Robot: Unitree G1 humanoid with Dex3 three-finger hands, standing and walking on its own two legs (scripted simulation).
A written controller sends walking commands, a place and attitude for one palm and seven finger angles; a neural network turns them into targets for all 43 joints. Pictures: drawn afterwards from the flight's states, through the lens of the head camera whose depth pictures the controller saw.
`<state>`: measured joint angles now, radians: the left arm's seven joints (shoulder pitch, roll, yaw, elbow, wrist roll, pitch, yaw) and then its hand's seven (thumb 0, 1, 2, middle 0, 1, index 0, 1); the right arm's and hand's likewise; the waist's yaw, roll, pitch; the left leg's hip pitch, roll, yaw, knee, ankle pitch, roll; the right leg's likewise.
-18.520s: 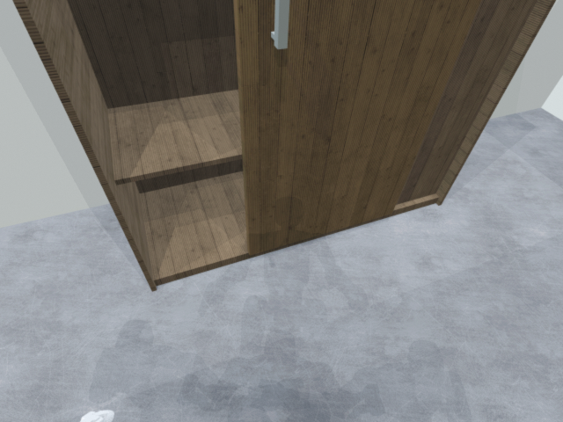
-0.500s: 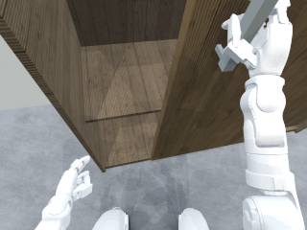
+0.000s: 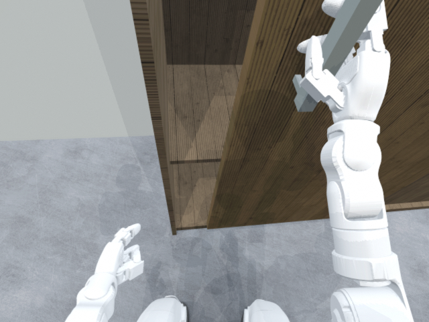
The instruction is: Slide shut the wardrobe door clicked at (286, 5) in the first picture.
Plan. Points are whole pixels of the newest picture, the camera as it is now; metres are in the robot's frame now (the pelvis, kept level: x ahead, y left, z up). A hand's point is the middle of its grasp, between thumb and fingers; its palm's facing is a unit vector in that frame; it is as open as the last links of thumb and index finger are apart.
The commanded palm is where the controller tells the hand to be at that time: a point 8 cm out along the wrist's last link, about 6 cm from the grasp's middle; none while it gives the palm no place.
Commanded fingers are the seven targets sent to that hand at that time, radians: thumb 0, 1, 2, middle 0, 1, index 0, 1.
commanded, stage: step sideways, sliding the door along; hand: right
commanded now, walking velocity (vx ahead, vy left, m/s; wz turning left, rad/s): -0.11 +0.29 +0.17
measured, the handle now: (324, 47) +0.43 -0.13 +0.25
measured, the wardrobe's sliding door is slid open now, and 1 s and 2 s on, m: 0.14 0.00 0.00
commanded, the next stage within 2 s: stop walking and hold the door there in 0.66 s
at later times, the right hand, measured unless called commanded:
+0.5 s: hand (203, 77) +0.38 +0.03 +0.24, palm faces +0.03 +1.00 -0.09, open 6.9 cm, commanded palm +0.36 +0.03 +0.24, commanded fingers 0.00 -0.90 -0.90 0.45 1.40 0.45 1.40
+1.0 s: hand (206, 72) +0.39 +0.03 +0.24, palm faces +0.38 +0.89 -0.24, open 6.6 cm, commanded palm +0.35 -0.01 +0.22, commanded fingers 0.00 -0.90 -0.90 0.45 1.40 0.45 1.40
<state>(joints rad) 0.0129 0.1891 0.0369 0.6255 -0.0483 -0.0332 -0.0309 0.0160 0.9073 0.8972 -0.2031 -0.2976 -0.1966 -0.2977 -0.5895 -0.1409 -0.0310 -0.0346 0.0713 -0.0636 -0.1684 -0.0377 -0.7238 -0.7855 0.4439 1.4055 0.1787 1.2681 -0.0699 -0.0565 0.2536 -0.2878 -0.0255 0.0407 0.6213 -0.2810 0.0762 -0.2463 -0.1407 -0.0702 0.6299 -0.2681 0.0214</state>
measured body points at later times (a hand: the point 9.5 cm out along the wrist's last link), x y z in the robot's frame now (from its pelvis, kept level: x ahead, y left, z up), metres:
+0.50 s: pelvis -0.03 +0.11 -0.01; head +0.01 +0.14 +0.44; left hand +0.16 +0.34 -0.12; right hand +0.37 -0.02 +0.24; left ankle +0.01 +0.12 -0.73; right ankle -0.03 -0.11 -0.73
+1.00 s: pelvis -0.05 +0.26 +0.00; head +0.00 +0.30 +0.45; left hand +0.10 +0.52 -0.12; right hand +0.36 -0.02 +0.25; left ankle -0.06 +0.38 -0.73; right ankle -0.03 +0.10 -0.69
